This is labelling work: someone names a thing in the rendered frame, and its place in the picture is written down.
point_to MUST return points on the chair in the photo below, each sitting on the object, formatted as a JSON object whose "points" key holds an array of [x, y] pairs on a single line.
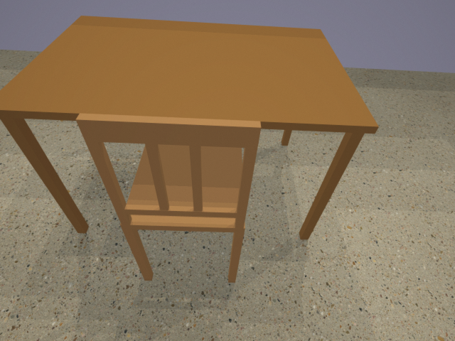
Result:
{"points": [[191, 176]]}

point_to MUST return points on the table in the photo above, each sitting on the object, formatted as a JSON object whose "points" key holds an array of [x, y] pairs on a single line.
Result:
{"points": [[286, 78]]}

